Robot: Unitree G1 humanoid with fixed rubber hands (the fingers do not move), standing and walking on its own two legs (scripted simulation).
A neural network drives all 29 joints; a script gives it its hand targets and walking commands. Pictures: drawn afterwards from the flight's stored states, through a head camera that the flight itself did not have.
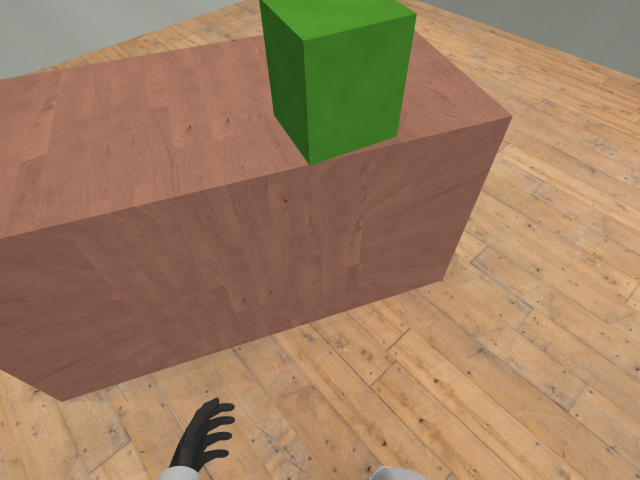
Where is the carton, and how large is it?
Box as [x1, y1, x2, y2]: [259, 0, 416, 164]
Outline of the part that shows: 259,0 274,115 309,164 396,136 416,13 395,0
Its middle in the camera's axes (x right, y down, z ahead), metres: +0.03 -0.33 +0.77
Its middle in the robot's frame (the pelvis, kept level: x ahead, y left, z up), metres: +0.82 -0.04 +0.07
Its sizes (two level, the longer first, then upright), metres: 0.210 0.200 0.250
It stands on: a pedestal, 0.70 m high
